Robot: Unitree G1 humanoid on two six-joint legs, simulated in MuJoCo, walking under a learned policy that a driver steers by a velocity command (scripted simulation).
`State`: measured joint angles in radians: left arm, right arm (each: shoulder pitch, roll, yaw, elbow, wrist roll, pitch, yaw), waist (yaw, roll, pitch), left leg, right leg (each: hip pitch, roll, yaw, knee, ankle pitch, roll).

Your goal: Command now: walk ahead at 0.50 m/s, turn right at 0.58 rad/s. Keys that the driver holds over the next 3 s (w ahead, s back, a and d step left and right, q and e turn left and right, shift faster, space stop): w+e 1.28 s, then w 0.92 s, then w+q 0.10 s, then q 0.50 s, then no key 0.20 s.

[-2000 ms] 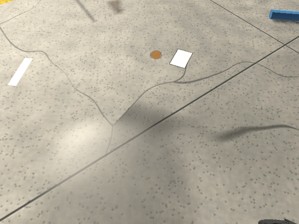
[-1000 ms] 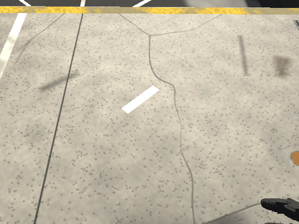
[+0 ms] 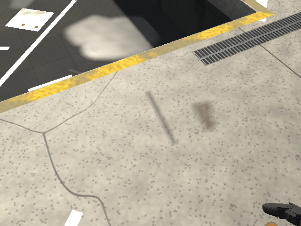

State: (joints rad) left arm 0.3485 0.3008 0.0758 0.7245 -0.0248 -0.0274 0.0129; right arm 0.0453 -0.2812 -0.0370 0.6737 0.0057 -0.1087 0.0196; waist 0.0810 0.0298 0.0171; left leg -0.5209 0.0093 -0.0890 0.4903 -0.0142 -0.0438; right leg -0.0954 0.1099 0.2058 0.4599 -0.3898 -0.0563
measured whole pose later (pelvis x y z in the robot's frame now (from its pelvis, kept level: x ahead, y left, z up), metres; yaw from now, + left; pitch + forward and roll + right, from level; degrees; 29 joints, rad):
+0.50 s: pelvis +0.26 -0.01 +0.00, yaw -18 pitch +2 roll +2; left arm 0.08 0.27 0.06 0.59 -0.02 -0.02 -0.05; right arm 0.33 -0.31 -0.07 0.85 0.02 -0.07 0.00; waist -0.10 -0.03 0.04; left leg 0.09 0.02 0.23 0.27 -0.37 -0.03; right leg -0.62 -0.07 -0.02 0.66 -0.07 -0.04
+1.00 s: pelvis +0.53 -0.12 +0.00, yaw -36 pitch +2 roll -1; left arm 0.38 0.30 0.08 0.71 -0.02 -0.03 0.01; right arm 0.02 -0.29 -0.03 0.69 0.00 -0.11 0.03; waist 0.09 0.04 0.01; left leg -0.51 0.01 -0.09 0.49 -0.02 -0.04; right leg -0.09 0.11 0.21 0.47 -0.39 -0.05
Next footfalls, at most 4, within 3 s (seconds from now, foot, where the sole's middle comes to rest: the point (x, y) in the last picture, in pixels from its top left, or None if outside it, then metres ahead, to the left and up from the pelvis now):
0.04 left None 0.19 0.13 -0.77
0.56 right None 0.42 -0.18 -0.77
1.02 left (198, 167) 0.76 -0.12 -0.77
1.54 right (282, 173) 0.75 -0.51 -0.77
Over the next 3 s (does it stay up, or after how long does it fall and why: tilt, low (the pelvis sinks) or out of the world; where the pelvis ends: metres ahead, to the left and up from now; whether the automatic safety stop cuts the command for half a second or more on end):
stays up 1.12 -0.77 0.00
